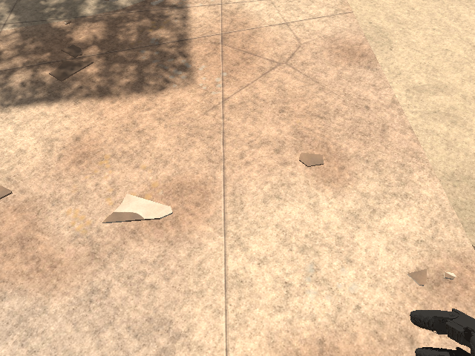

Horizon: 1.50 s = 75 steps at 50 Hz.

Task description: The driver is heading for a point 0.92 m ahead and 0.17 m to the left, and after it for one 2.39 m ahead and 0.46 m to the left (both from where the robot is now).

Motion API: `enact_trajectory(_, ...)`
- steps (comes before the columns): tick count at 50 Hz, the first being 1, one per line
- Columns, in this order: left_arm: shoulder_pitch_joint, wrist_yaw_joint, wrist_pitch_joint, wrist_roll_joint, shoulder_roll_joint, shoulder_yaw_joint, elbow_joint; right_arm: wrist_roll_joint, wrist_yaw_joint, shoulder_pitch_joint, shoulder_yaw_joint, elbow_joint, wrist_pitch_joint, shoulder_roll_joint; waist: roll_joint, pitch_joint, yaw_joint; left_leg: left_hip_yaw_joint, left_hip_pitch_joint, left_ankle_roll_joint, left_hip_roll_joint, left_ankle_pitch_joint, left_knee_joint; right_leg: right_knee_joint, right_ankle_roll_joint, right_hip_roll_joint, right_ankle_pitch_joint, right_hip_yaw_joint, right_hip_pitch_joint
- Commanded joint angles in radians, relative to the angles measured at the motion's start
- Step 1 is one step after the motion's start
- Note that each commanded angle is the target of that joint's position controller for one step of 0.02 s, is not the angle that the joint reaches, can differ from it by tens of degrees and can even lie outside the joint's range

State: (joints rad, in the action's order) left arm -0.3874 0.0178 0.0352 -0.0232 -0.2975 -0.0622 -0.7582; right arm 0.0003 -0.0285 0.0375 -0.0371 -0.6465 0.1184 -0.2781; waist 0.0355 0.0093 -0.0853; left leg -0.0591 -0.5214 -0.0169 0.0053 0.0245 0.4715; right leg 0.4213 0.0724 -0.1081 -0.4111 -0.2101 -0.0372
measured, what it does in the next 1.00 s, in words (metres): walks ahead, turning left: left foot, then right foot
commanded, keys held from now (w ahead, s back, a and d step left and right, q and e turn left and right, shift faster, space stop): w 0.34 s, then w+q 0.66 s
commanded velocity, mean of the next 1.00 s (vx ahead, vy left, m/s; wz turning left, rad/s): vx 0.50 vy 0.00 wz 0.17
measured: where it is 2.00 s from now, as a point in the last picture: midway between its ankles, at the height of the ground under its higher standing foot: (221, 183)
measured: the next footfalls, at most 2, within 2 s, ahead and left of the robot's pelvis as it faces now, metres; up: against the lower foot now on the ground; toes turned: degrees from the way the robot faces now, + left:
left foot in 0.02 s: +0.19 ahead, +0.12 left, +0.00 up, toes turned -3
right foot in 0.52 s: +0.44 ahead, -0.15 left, +0.00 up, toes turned +0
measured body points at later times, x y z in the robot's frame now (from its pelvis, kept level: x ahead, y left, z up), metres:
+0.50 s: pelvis +0.28 -0.02 +0.00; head +0.31 -0.03 +0.45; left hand +0.54 +0.19 -0.06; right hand +0.24 -0.30 -0.13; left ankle +0.15 +0.12 -0.73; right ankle +0.41 -0.14 -0.73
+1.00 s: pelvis +0.53 -0.01 +0.00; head +0.56 +0.01 +0.45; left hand +0.47 +0.28 -0.13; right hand +0.80 -0.17 -0.08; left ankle +0.65 +0.14 -0.71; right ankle +0.41 -0.15 -0.73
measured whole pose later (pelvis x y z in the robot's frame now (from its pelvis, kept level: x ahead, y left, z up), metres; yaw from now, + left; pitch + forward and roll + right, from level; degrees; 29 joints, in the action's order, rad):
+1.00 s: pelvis +0.53 -0.01 +0.00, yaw +15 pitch +2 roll -2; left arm -0.33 0.00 0.06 -0.02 -0.30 -0.08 -0.85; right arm -0.02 -0.06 0.08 -0.04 -0.64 0.02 -0.27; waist 0.03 0.04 -0.09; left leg 0.03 -0.59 0.06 -0.07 -0.10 0.64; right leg 0.27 -0.03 0.02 -0.38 0.27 0.10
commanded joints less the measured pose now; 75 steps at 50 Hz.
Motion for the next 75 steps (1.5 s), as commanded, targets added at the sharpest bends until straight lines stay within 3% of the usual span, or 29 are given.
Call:
enact_trajectory(1,0.020,-0.003,0.003,0.011,-0.109,-0.024,0.054,0.010,0.008,0.153,-0.065,0.029,0.027,-0.166,-0.141,-0.132,0.134,0.001,0.353,0.094,-0.039,-0.037,-0.023,0.195,0.070,0.196,0.650,-0.119,-0.063)
enact_trajectory(2,-0.021,-0.003,0.008,0.031,-0.062,-0.005,0.072,0.022,0.013,0.310,-0.081,0.017,0.025,-0.231,-0.007,-0.298,0.174,-0.216,0.671,0.187,-0.217,-0.038,0.033,0.488,0.027,0.110,0.438,-0.047,-0.251)
enact_trajectory(3,-0.159,-0.005,0.019,-0.001,-0.011,0.012,0.064,0.012,0.002,0.391,-0.094,-0.040,0.011,-0.262,0.316,-0.383,0.127,-0.664,0.918,0.325,-0.391,-0.293,-0.097,0.787,-0.040,-0.016,-0.141,0.034,-0.583)
enact_trajectory(4,-0.103,-0.005,0.024,-0.015,-0.106,-0.002,0.054,-0.015,-0.001,0.383,-0.072,-0.031,0.008,-0.167,0.183,-0.289,0.159,-0.710,0.866,0.293,-0.382,-0.494,-0.158,0.885,-0.041,0.048,-0.136,-0.016,-0.695)
enact_trajectory(6,0.107,-0.007,0.030,-0.001,-0.135,-0.010,0.101,-0.001,0.006,0.268,-0.051,-0.018,-0.005,-0.119,0.002,-0.068,0.160,-0.447,0.603,0.243,-0.308,-0.338,-0.195,0.863,-0.044,0.120,0.019,0.055,-0.710)
enact_trajectory(8,0.131,-0.016,0.037,0.013,-0.103,-0.011,0.116,0.012,0.009,0.228,-0.038,-0.027,-0.006,-0.092,0.026,-0.016,0.109,-0.321,0.466,0.235,-0.243,-0.166,-0.240,0.759,-0.048,0.180,0.093,0.082,-0.648)
enact_trajectory(11,0.122,-0.022,0.030,0.015,-0.051,0.004,0.112,-0.005,0.010,0.239,-0.038,-0.053,-0.001,-0.098,0.060,-0.013,0.090,-0.219,0.410,0.254,-0.218,-0.038,-0.288,0.636,-0.068,0.201,0.106,0.129,-0.619)
enact_trajectory(17,0.316,-0.036,0.045,0.017,-0.017,0.027,0.157,-0.019,0.019,0.290,-0.049,-0.100,-0.020,-0.164,0.036,0.022,0.148,-0.062,0.374,0.223,-0.177,0.023,-0.322,0.253,-0.088,0.184,0.406,0.187,-0.545)
enact_trajectory(21,0.411,-0.051,0.060,0.008,-0.043,0.016,0.196,-0.032,0.023,0.363,-0.051,-0.140,-0.039,-0.176,0.041,0.044,0.162,-0.114,0.420,0.203,-0.215,0.003,-0.274,0.130,-0.075,0.150,0.426,0.174,-0.486)
enact_trajectory(25,0.203,-0.043,0.071,0.015,-0.127,-0.030,0.143,-0.025,0.032,0.343,-0.050,-0.141,-0.056,-0.179,0.034,-0.071,0.027,-0.102,0.401,0.137,-0.169,0.168,-0.016,0.040,-0.013,0.124,0.352,0.194,-0.137)
enact_trajectory(26,0.030,-0.031,0.069,0.033,-0.194,-0.051,0.121,-0.005,0.031,0.328,-0.027,-0.112,-0.053,-0.119,-0.041,-0.217,-0.050,-0.057,0.241,0.096,-0.106,0.002,0.262,0.076,0.048,0.281,0.359,0.050,0.136)
enact_trajectory(27,-0.038,-0.028,0.055,0.045,-0.276,-0.067,0.105,-0.010,0.033,0.464,0.006,-0.092,-0.038,-0.006,-0.316,-0.363,-0.002,0.024,-0.102,0.028,0.033,-0.537,0.614,0.008,0.186,0.530,0.226,-0.354,0.442)
enact_trajectory(28,-0.052,-0.031,0.050,0.034,-0.191,-0.050,0.098,-0.037,0.033,0.453,-0.014,-0.109,-0.030,-0.093,-0.287,-0.361,-0.028,-0.074,-0.215,0.023,0.005,-0.605,0.767,-0.088,0.210,0.530,0.040,-0.501,0.403)
enact_trajectory(29,0.006,-0.029,0.051,0.024,-0.137,-0.033,0.097,-0.052,0.033,0.363,-0.034,-0.091,-0.031,-0.154,-0.210,-0.208,-0.026,-0.071,-0.272,0.027,-0.039,-0.522,0.808,-0.106,0.169,0.496,0.027,-0.352,0.289)
enact_trajectory(32,0.154,-0.034,0.063,0.037,-0.056,-0.009,0.089,-0.028,0.034,0.287,-0.042,-0.076,-0.054,-0.123,-0.156,-0.044,0.056,-0.052,-0.170,0.021,-0.124,-0.343,0.714,-0.197,0.119,0.386,0.240,-0.066,-0.013)
enact_trajectory(37,0.176,-0.027,0.089,0.036,-0.087,-0.030,0.042,-0.022,0.030,0.248,-0.036,-0.045,-0.093,-0.064,-0.101,0.016,0.093,-0.057,-0.169,0.000,-0.140,-0.208,0.596,-0.286,0.132,0.383,0.435,0.131,-0.095)
enact_trajectory(47,0.073,-0.011,0.045,0.007,-0.173,-0.056,-0.036,-0.023,-0.028,-0.030,-0.022,0.075,-0.084,-0.052,-0.071,0.093,0.007,0.075,-0.167,0.062,-0.100,-0.066,0.185,-0.243,0.074,0.399,0.548,0.357,0.093)
enact_trajectory(50,0.084,-0.003,0.023,-0.006,-0.215,-0.068,-0.036,-0.018,-0.033,0.033,-0.047,0.088,-0.092,-0.097,-0.120,0.015,0.071,0.159,-0.006,0.119,-0.011,-0.217,0.168,-0.043,0.041,0.397,0.997,0.407,0.143)
enact_trajectory(52,0.097,0.005,0.014,-0.006,-0.200,-0.058,-0.027,-0.024,-0.014,0.323,-0.105,0.015,-0.102,-0.194,-0.085,-0.140,0.229,0.153,0.425,0.188,0.062,-0.164,0.080,0.362,-0.016,0.335,1.008,0.451,-0.027)
enact_trajectory(53,0.055,0.002,0.024,0.036,-0.097,-0.026,0.009,-0.030,0.009,0.406,-0.131,-0.004,-0.111,-0.298,0.127,-0.213,0.207,-0.222,0.741,0.287,-0.162,-0.166,0.057,0.714,-0.073,0.238,0.355,0.450,-0.390)
enact_trajectory(54,0.038,-0.010,0.061,0.034,-0.048,0.001,0.055,-0.026,0.002,0.368,-0.123,0.039,-0.091,-0.332,0.219,-0.369,0.149,-0.780,0.920,0.467,-0.350,-0.361,-0.126,0.963,-0.105,0.057,-0.203,0.224,-0.670)
enact_trajectory(55,0.162,-0.022,0.088,-0.005,-0.146,-0.022,0.074,-0.021,-0.007,0.363,-0.097,0.038,-0.076,-0.237,0.077,-0.312,0.211,-0.703,0.888,0.406,-0.330,-0.382,-0.186,0.988,-0.087,0.119,-0.133,0.110,-0.778)
enact_trajectory(56,0.206,-0.027,0.103,-0.020,-0.144,-0.019,0.094,-0.018,-0.006,0.331,-0.086,0.031,-0.065,-0.201,0.061,-0.185,0.189,-0.553,0.761,0.366,-0.293,-0.323,-0.186,0.926,-0.066,0.158,-0.044,0.126,-0.798)
enact_trajectory(57,0.203,-0.018,0.108,0.001,-0.129,-0.017,0.081,-0.019,-0.005,0.264,-0.078,0.036,-0.061,-0.176,-0.023,-0.114,0.138,-0.443,0.612,0.328,-0.245,-0.221,-0.186,0.834,-0.066,0.201,0.026,0.127,-0.741)
enact_trajectory(59,0.174,-0.015,0.089,0.029,-0.140,-0.028,0.068,-0.003,0.004,0.186,-0.062,0.063,-0.060,-0.132,0.007,-0.068,0.076,-0.333,0.430,0.308,-0.189,-0.052,-0.220,0.728,-0.083,0.235,0.100,0.122,-0.613)
enact_trajectory(62,0.182,-0.014,0.063,0.041,-0.101,-0.020,0.073,-0.007,0.020,0.196,-0.068,0.050,-0.052,-0.155,0.002,-0.049,0.064,-0.253,0.320,0.319,-0.159,0.078,-0.247,0.609,-0.129,0.217,0.167,0.151,-0.573)
enact_trajectory(67,0.375,-0.023,0.067,0.032,-0.052,0.005,0.121,-0.019,0.043,0.265,-0.076,0.014,-0.063,-0.179,0.040,-0.006,0.135,-0.187,0.253,0.248,-0.088,-0.061,-0.231,0.231,-0.152,0.147,0.464,0.162,-0.501)
enact_trajectory(72,0.411,-0.050,0.084,0.017,-0.089,-0.004,0.131,-0.020,0.044,0.332,-0.069,-0.033,-0.066,-0.159,0.071,-0.004,0.159,-0.261,0.376,0.225,-0.166,-0.141,-0.155,0.102,-0.109,0.144,0.486,0.144,-0.462)
enact_trajectory(75,0.338,-0.051,0.088,0.019,-0.113,-0.017,0.119,-0.013,0.039,0.320,-0.069,-0.045,-0.072,-0.161,0.098,-0.002,0.114,-0.259,0.447,0.196,-0.187,0.048,-0.068,0.061,-0.038,0.126,0.355,0.195,-0.386)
